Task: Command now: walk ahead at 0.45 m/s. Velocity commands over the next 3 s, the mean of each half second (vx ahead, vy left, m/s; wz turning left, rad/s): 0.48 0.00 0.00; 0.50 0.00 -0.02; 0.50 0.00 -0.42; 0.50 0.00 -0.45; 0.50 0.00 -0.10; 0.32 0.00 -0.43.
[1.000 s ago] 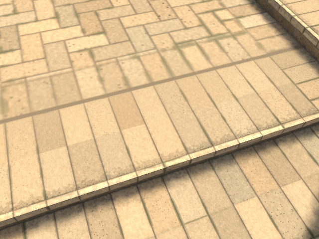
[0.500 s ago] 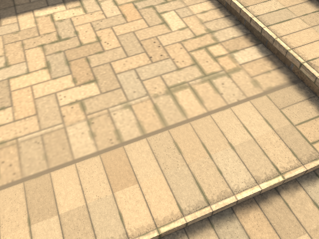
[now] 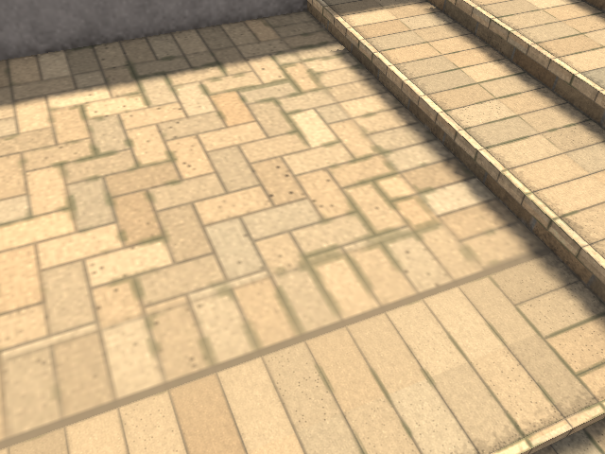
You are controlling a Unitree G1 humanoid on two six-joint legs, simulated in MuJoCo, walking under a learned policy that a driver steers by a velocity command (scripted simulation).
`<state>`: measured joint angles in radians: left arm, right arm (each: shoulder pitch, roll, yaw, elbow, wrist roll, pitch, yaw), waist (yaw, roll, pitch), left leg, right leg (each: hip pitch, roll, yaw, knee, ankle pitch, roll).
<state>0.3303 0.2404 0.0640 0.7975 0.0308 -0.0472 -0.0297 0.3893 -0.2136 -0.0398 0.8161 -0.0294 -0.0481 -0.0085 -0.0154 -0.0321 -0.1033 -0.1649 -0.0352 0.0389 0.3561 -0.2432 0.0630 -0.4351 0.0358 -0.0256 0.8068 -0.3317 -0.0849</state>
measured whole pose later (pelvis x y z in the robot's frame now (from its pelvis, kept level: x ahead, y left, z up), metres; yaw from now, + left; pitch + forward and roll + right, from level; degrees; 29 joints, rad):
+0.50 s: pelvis +0.24 -0.06 -0.01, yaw +0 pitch +2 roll +0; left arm 0.38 0.20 0.05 0.86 0.03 -0.08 -0.01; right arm 0.25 -0.21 -0.04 0.74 -0.03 -0.04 0.00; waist 0.01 0.04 -0.03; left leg -0.75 0.03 0.01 1.83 -0.35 0.08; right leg -0.31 0.05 -0.10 0.52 -0.24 -0.09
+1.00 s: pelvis +0.53 -0.04 +0.07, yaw -2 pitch +2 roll +1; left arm 0.26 0.18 0.06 0.74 0.02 -0.07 0.00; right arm 0.34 -0.22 -0.06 0.91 -0.03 -0.07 0.00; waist 0.02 -0.02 -0.05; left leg -0.38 -0.06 0.18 0.73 -0.39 0.13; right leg -0.70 0.02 0.10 1.61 -0.20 -0.11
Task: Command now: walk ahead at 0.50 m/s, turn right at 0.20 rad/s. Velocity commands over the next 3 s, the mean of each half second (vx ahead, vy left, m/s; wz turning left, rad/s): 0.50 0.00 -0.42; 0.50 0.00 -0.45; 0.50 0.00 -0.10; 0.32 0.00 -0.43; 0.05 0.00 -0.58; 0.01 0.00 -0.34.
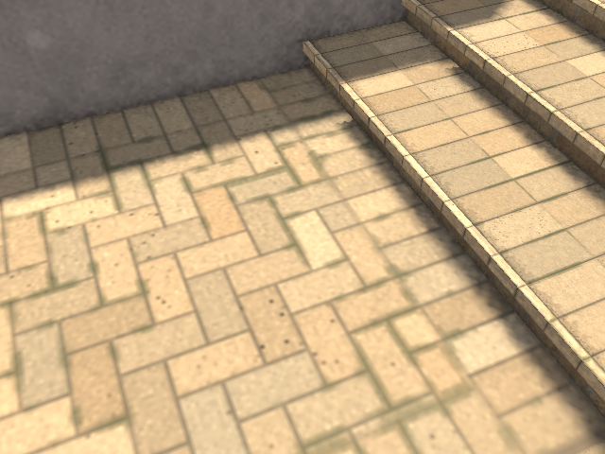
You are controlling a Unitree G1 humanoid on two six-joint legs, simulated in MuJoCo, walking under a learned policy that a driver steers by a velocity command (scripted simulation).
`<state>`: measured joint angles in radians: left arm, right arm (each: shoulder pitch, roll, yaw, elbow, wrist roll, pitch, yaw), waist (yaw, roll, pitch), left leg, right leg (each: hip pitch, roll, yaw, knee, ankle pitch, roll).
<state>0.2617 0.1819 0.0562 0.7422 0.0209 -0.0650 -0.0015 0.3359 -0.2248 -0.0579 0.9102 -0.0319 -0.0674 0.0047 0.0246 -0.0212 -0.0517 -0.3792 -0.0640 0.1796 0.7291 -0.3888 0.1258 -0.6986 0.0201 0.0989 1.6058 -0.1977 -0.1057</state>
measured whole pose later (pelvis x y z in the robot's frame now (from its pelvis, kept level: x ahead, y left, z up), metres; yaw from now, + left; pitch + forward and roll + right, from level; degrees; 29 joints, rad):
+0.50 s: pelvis +0.28 -0.05 +0.03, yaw -15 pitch +1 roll -1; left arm 0.30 0.26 0.08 0.80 0.01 -0.03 0.00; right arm 0.26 -0.23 -0.04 0.77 -0.03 -0.08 -0.01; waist 0.01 0.01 0.02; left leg -0.46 0.05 0.00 1.24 -0.33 0.00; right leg -0.27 0.16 -0.03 0.44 -0.20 -0.15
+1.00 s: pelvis +0.58 -0.08 +0.02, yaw -28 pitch +1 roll +0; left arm 0.35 0.28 0.06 0.81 0.03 -0.05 -0.01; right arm 0.20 -0.25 -0.04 0.74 -0.03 -0.06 0.00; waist 0.03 -0.03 0.03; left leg -0.35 -0.04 0.05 0.50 -0.17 0.05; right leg -0.35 0.08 0.07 1.18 -0.36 -0.07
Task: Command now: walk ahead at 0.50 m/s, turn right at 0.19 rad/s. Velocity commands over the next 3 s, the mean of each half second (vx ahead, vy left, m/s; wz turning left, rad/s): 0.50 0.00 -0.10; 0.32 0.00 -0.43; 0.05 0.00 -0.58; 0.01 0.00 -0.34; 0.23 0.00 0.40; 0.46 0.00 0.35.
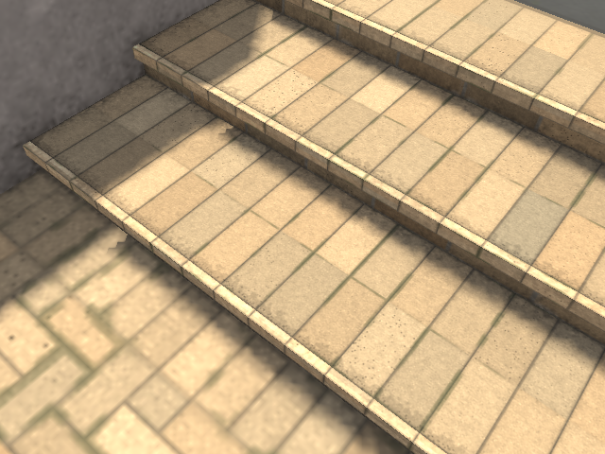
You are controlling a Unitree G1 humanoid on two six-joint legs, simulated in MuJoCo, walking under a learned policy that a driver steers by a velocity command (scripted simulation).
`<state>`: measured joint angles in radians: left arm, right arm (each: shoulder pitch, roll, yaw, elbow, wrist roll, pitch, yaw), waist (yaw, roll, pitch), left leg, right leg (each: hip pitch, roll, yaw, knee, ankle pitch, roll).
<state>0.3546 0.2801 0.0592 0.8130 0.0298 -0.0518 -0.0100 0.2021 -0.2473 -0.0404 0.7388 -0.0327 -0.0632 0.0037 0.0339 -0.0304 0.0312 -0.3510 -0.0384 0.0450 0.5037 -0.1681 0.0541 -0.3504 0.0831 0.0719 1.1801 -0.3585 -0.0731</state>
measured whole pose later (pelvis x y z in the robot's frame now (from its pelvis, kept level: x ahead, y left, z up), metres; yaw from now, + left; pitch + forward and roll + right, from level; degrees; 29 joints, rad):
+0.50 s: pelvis +0.24 -0.03 +0.01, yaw -2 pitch +1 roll +1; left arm 0.25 0.22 0.03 0.82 0.02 -0.07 0.00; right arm 0.35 -0.24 -0.04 0.88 -0.03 -0.06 0.02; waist -0.02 0.03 0.00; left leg -0.39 0.03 0.03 1.08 -0.36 0.06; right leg -0.25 0.04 -0.05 0.44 -0.20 -0.07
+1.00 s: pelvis +0.42 -0.01 +0.00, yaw -17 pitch +0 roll +0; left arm 0.22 0.24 0.09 0.77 0.04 0.06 0.03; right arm 0.24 -0.21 -0.03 0.78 -0.03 -0.02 -0.05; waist 0.01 -0.04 0.03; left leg -0.34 0.05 0.15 0.51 -0.17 0.05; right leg -0.68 0.05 -0.03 1.75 -0.49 -0.02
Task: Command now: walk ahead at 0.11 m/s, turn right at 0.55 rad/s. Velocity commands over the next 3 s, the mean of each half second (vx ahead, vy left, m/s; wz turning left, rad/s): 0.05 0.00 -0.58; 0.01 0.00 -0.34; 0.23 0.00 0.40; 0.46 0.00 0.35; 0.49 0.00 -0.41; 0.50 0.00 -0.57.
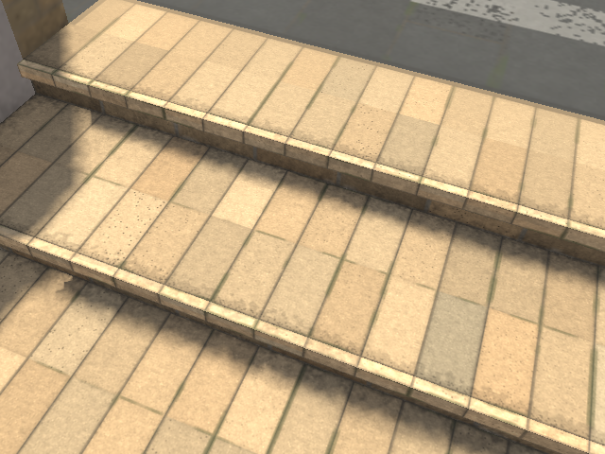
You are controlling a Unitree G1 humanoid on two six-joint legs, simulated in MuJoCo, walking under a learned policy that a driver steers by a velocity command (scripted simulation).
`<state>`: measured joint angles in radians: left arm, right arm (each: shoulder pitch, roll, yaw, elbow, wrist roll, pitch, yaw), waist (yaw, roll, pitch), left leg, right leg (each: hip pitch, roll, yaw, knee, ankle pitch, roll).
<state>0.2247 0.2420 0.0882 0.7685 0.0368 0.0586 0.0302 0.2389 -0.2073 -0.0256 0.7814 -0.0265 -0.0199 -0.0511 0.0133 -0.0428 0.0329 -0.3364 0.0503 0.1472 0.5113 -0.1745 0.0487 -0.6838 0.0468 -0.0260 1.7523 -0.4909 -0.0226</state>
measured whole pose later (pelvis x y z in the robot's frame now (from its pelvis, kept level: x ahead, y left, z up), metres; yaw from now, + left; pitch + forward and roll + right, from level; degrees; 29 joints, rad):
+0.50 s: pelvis +0.05 -0.13 +0.01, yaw -18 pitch +0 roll +2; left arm 0.02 0.18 0.03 0.47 -0.01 0.08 0.00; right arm 0.31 -0.30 -0.09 0.70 -0.04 0.06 0.00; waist -0.05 0.03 0.04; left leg -0.29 0.24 0.15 0.89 -0.31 -0.06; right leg -0.77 -0.08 -0.01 1.25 -0.49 0.00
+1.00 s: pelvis +0.09 -0.18 +0.10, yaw -26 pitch +0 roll +0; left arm 0.20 0.18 0.02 0.66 0.03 0.05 0.01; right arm 0.20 -0.17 -0.01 0.64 -0.02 0.07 -0.02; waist 0.02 -0.03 0.02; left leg -0.34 -0.01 0.01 0.60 -0.26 0.02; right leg -0.37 0.08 0.01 0.60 -0.23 -0.07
